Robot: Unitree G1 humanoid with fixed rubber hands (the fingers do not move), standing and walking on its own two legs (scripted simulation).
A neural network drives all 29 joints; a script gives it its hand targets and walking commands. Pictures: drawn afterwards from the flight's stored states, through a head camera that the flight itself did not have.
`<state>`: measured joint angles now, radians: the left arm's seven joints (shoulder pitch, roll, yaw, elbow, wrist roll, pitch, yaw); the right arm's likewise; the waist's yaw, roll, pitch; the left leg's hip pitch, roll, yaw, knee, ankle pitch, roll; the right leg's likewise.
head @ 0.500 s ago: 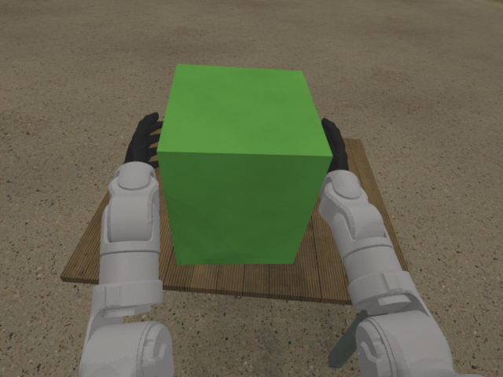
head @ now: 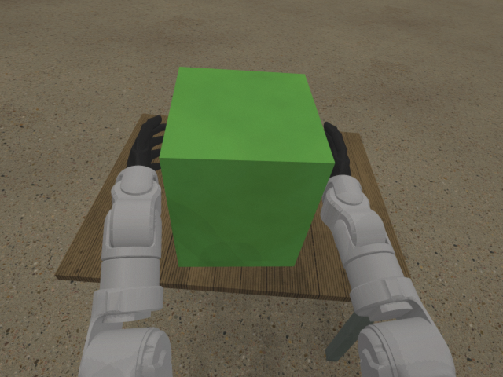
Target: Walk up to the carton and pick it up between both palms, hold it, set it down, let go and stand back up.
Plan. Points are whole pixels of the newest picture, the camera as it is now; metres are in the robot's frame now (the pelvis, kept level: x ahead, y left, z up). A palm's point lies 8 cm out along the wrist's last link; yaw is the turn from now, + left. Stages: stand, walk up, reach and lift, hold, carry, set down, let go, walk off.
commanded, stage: hold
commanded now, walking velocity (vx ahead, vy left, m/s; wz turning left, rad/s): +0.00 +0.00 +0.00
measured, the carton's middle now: (240, 172) +0.40 -0.01 +0.13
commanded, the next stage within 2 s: set down in 1.38 s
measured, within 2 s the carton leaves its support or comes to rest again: neither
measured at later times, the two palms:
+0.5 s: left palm (137, 168) +0.36 +0.15 +0.17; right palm (332, 174) +0.36 -0.14 +0.16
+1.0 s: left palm (131, 165) +0.36 +0.15 +0.18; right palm (330, 167) +0.36 -0.14 +0.17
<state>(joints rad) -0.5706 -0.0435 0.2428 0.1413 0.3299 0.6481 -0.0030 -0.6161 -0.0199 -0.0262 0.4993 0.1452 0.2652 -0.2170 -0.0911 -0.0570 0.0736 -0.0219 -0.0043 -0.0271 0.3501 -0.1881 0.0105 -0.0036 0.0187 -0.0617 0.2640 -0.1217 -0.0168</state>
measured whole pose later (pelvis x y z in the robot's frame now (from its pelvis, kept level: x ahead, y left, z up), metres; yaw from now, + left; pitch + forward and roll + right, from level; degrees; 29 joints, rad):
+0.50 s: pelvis +0.00 +0.00 +0.00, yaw +0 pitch -9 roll -1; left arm -0.58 -0.04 0.25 0.14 0.33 0.66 -0.01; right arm -0.62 -0.01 -0.03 0.49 0.14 0.27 -0.22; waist -0.09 -0.06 0.08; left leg -0.01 -0.01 -0.03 0.35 -0.18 0.01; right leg 0.00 0.01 -0.07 0.26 -0.12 -0.01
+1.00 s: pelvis +0.00 +0.00 +0.00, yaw +1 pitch -9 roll -1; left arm -0.59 -0.04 0.27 0.14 0.33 0.68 -0.02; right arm -0.65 -0.01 -0.04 0.51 0.14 0.29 -0.22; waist -0.09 -0.06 0.07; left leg 0.00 -0.01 -0.03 0.35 -0.18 0.01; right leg 0.02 0.01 -0.07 0.26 -0.12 -0.01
